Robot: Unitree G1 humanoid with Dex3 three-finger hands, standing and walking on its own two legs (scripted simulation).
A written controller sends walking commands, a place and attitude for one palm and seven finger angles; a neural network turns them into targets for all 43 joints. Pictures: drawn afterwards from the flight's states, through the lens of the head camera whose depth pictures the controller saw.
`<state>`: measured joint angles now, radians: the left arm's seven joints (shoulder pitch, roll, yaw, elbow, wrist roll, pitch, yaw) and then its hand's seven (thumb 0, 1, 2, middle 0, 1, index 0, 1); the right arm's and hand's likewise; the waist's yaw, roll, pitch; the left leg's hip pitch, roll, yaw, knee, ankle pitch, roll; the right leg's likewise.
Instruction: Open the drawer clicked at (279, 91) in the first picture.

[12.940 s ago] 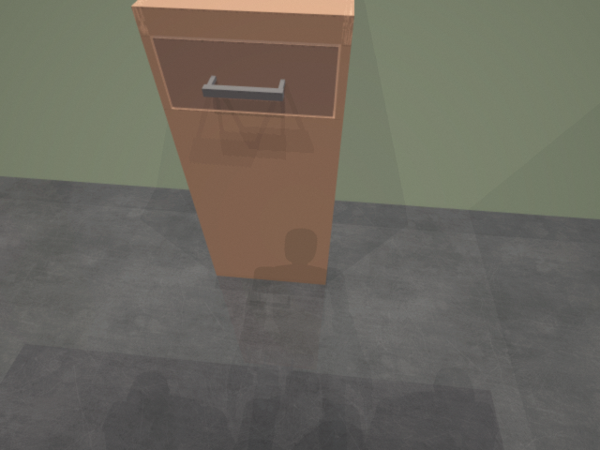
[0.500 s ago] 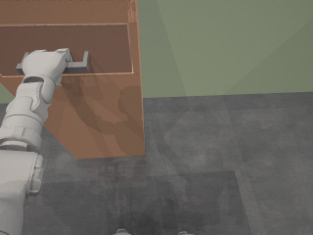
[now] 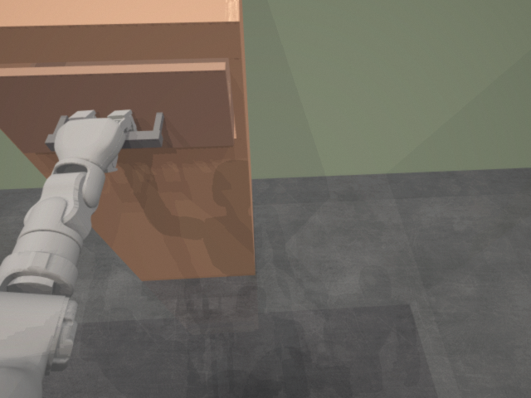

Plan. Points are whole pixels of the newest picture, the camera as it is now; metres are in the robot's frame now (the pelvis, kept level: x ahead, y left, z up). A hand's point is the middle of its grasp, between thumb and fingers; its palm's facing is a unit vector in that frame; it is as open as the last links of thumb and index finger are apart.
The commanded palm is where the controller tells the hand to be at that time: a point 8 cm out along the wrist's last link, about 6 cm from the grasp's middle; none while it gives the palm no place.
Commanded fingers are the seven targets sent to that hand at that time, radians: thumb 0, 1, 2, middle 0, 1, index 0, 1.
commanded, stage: pull the drawer open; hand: left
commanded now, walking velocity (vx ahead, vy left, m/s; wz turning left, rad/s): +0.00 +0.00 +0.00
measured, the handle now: (108, 130) +0.52 +0.24 +0.09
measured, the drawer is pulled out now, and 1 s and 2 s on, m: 0.02 0.15 0.26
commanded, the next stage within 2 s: none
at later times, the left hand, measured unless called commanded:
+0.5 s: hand (98, 201) +0.40 +0.24 +0.07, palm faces -0.01 -0.02 -1.00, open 5.1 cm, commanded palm +0.37 +0.24 +0.12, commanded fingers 0.00 0.90 0.90 -0.40 -1.35 -0.40 -1.35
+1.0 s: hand (89, 235) +0.34 +0.24 +0.07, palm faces +0.00 -0.04 -1.00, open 5.2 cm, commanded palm +0.31 +0.24 +0.12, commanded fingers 0.00 0.90 0.90 -0.40 -1.35 -0.40 -1.35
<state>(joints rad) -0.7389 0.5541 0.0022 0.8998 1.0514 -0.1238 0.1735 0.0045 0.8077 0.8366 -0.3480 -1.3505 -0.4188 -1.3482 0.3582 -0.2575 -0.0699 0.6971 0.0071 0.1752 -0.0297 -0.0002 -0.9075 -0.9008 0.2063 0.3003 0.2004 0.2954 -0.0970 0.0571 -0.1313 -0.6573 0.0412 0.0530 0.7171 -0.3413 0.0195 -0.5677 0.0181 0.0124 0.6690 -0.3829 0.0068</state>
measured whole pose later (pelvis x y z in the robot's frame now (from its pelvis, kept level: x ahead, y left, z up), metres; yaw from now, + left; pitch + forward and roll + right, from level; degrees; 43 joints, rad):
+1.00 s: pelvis -0.02 -0.01 +0.01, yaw +2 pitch +8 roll +0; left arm -0.32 0.48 -0.05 0.47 0.99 -0.07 0.17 0.01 0.79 0.85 -0.34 -1.35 -0.42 -1.35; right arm 0.23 -0.26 -0.06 0.66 0.03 0.14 -0.05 0.00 -0.91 -0.90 0.20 0.30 0.20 0.30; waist 0.00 0.07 -0.09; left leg -0.49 0.03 0.04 0.65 -0.30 0.01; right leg -0.42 0.01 -0.01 0.65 -0.37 -0.01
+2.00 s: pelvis -0.02 -0.02 +0.01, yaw +2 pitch +4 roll +0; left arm 0.16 0.47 0.00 -0.01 0.94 -0.05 0.15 0.01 0.78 0.82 -0.34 -1.35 -0.42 -1.35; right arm 0.11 -0.24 -0.01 0.63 -0.01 0.10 -0.05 0.01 -0.91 -0.90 0.21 0.30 0.20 0.30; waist 0.05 0.07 -0.05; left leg -0.40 0.02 0.04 0.62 -0.29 -0.01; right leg -0.33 0.00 0.00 0.64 -0.38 -0.02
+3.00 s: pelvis -0.02 -0.01 +0.00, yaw +3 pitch +4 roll +0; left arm 0.35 0.49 0.04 -0.18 0.93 -0.07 0.19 0.01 0.01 0.51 -0.34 -1.26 -0.36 -1.25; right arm 0.11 -0.24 -0.01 0.62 -0.03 0.10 -0.04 0.01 -0.91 -0.90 0.20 0.30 0.20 0.30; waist 0.08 0.08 -0.06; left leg -0.44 0.01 0.02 0.69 -0.32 0.00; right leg -0.36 0.00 -0.02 0.68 -0.40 -0.01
